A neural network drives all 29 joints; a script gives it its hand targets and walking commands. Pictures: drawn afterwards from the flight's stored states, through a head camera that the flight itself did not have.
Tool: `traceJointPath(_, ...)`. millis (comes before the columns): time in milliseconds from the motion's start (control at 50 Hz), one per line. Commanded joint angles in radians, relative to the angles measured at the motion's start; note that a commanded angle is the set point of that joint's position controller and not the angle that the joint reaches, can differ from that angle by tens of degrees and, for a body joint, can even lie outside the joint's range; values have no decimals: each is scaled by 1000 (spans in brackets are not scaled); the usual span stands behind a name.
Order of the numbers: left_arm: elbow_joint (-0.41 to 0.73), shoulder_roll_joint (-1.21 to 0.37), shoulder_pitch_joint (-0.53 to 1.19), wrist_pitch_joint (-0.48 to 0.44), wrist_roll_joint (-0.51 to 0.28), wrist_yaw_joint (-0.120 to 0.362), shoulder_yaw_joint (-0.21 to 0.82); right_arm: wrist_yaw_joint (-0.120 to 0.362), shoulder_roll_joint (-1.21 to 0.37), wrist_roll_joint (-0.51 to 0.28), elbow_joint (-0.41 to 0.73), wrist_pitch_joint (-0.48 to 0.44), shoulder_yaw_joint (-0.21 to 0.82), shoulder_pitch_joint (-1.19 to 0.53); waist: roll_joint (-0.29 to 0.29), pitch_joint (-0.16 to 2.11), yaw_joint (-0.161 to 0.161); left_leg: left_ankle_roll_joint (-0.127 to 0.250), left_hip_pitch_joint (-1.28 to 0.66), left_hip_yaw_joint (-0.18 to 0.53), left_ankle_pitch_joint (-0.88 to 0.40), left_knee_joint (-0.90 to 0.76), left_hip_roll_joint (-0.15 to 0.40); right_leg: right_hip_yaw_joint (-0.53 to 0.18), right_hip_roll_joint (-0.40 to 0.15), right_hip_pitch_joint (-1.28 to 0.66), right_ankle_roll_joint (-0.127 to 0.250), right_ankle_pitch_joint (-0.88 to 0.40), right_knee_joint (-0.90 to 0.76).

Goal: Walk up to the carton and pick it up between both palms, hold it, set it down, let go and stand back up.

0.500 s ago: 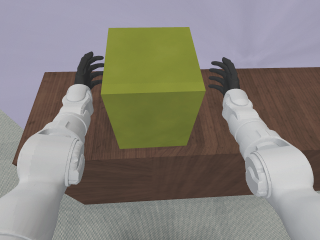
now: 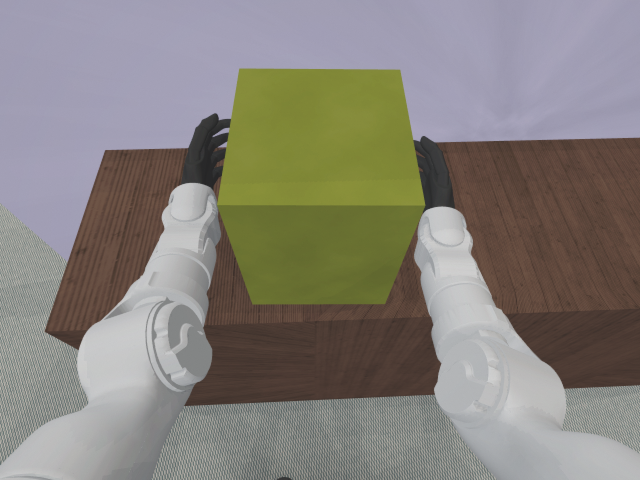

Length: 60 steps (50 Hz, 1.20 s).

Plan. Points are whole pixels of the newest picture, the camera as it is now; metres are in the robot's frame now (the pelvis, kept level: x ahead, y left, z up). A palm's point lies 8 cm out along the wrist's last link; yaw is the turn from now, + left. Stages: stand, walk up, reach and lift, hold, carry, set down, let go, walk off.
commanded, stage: reach and lift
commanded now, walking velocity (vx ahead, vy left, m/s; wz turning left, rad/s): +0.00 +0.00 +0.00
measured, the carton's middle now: (319, 198) +0.47 +0.04 +0.03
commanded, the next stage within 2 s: none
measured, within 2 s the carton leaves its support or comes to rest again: neither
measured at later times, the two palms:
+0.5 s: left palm (201, 187) +0.44 +0.18 +0.08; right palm (434, 207) +0.43 -0.11 +0.06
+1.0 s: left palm (200, 189) +0.44 +0.18 +0.08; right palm (434, 211) +0.43 -0.11 +0.06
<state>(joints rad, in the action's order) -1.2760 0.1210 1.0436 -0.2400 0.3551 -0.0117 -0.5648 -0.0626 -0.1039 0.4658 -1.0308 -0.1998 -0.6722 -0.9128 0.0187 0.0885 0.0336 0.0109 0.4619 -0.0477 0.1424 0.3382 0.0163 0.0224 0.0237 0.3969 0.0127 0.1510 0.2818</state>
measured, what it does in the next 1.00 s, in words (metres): stands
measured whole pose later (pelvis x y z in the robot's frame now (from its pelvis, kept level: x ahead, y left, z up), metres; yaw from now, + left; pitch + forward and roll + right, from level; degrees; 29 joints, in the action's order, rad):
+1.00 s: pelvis +0.01 +0.00 +0.00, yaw +0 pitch +11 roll +0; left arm -1.02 -0.01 0.94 -0.10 0.47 0.02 -0.68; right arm -0.01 -0.20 0.60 -0.88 -0.19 -0.82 -0.84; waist 0.03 0.05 0.05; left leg 0.02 0.37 -0.11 0.16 0.32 0.02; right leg 0.06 0.00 0.32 0.01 0.19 0.31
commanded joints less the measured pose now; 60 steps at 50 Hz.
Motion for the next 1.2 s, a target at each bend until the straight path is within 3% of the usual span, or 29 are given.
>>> traceJointPath(0, 85, -396, 356, 27, 141, 109, 44, 146, -424, 166, 71, -6, 91, -398, -62, 550, 16, -46, -370, -87, -478, 31, 5, 65, -14, -280, -51, -350, 32)
traceJointPath(120, 162, -427, 298, 96, 136, 99, 55, 146, -442, 190, 54, 8, 92, -344, -30, 508, 27, -34, -467, -97, -617, 71, 17, 73, -7, -243, -67, -360, 39)
traceJointPath(260, 222, -487, 266, 125, 121, 103, 92, 145, -477, 169, 48, -16, 134, -356, -58, 491, 38, -34, -498, -95, -717, 114, 23, 72, -12, -200, -60, -376, 53)
traceJointPath(520, 223, -507, 273, 150, 118, 117, 91, 153, -509, 164, 78, -13, 144, -380, -44, 499, 30, 1, -417, -92, -586, 74, 18, 70, -40, -246, -67, -403, 71)
traceJointPath(720, 208, -509, 298, 148, 131, 115, 70, 160, -520, 172, 73, -4, 126, -374, -34, 503, 22, 8, -418, -91, -537, 57, 23, 78, -41, -217, -65, -337, 57)
traceJointPath(960, 211, -510, 312, 143, 146, 109, 63, 169, -519, 176, 58, -7, 102, -364, -49, 495, 17, 5, -456, -90, -562, 62, 29, 87, -31, -155, -56, -263, 34)
traceJointPath(1180, 209, -519, 312, 135, 148, 111, 71, 169, -528, 173, 44, -20, 106, -359, -53, 496, 14, 5, -449, -88, -578, 62, 29, 88, -28, -159, -57, -276, 32)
